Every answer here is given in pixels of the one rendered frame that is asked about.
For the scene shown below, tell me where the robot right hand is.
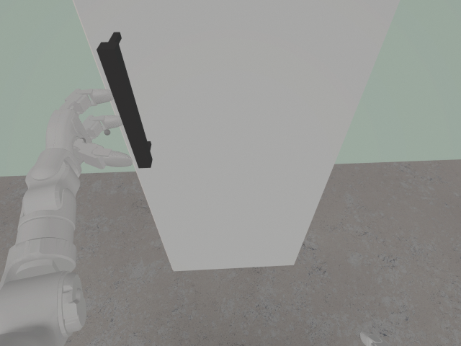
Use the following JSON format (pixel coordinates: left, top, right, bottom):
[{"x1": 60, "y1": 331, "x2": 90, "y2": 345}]
[{"x1": 360, "y1": 331, "x2": 389, "y2": 346}]

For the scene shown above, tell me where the robot left hand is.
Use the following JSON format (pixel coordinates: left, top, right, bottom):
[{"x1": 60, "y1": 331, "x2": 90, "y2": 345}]
[{"x1": 45, "y1": 89, "x2": 133, "y2": 169}]

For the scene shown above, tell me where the robot left forearm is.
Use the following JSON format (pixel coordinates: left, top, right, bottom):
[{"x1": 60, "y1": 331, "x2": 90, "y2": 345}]
[{"x1": 0, "y1": 148, "x2": 81, "y2": 290}]

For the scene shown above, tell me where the fridge door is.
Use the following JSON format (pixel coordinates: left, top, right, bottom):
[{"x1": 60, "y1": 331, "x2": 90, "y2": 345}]
[{"x1": 74, "y1": 0, "x2": 400, "y2": 271}]

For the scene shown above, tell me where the handle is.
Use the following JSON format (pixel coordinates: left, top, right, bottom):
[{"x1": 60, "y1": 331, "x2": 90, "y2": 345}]
[{"x1": 97, "y1": 32, "x2": 153, "y2": 168}]

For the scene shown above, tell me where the robot left upper arm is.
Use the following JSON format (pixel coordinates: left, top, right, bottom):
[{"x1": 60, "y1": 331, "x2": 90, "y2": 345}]
[{"x1": 0, "y1": 270, "x2": 86, "y2": 346}]

